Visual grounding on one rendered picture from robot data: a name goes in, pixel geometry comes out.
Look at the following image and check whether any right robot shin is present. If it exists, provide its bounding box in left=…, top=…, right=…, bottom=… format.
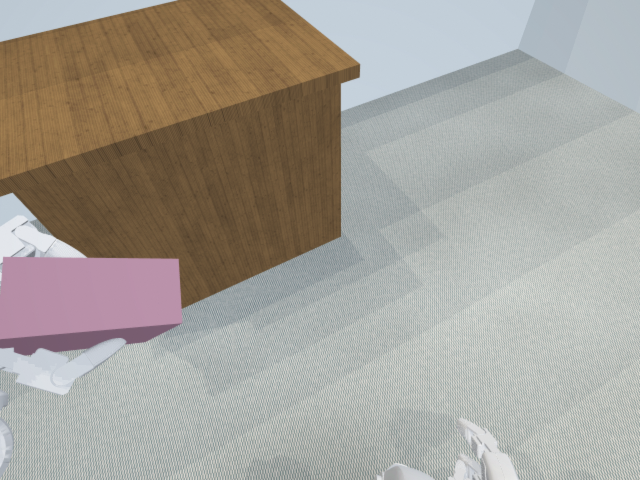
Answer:
left=384, top=463, right=408, bottom=472

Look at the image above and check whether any sponge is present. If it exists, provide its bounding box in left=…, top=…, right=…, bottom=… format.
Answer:
left=0, top=257, right=182, bottom=356

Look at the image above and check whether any table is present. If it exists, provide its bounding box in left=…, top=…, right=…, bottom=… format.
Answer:
left=0, top=0, right=360, bottom=309

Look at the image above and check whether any left robot hand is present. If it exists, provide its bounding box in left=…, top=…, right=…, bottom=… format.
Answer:
left=0, top=215, right=127, bottom=395

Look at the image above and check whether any right robot hand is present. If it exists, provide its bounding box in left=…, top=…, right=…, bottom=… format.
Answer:
left=448, top=418, right=519, bottom=480

